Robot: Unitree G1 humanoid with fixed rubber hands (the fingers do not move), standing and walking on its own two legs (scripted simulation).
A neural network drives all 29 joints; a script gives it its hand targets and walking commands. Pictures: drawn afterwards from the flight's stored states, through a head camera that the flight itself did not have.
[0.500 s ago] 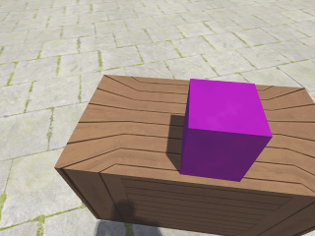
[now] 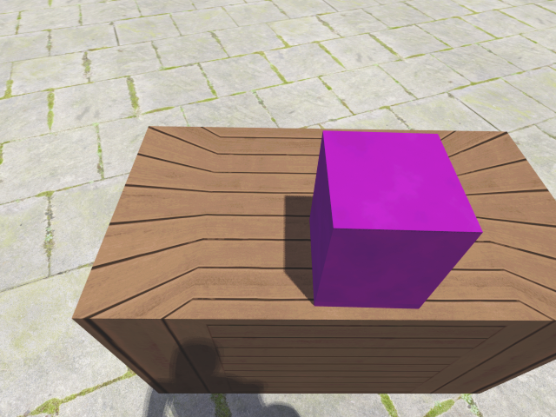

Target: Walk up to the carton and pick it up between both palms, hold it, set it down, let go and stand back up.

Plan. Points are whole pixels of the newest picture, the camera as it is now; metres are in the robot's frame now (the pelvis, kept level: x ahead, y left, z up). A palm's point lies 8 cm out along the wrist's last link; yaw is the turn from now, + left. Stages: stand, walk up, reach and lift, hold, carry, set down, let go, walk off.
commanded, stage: walk up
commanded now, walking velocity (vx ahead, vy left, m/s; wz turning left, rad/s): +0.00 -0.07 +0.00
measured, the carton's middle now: (373, 223) +0.45 -0.16 -0.02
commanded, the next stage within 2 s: none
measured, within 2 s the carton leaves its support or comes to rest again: neither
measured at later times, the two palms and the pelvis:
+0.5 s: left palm out of the picture +0.00 +0.10 -0.15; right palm out of the picture +0.00 -0.32 -0.16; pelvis +0.00 -0.10 +0.00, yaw +1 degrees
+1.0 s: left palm out of the picture -0.04 +0.10 -0.14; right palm out of the picture -0.03 -0.31 -0.15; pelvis +0.00 -0.11 +0.00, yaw +0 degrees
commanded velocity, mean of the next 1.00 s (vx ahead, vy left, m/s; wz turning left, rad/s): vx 0.00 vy -0.01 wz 0.00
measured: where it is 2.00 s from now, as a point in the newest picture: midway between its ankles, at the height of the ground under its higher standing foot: outside the picture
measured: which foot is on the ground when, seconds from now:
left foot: down 0.00-0.14, up 0.16-0.52, down 0.54-1.00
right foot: up 0.00-0.10, down 0.12-1.00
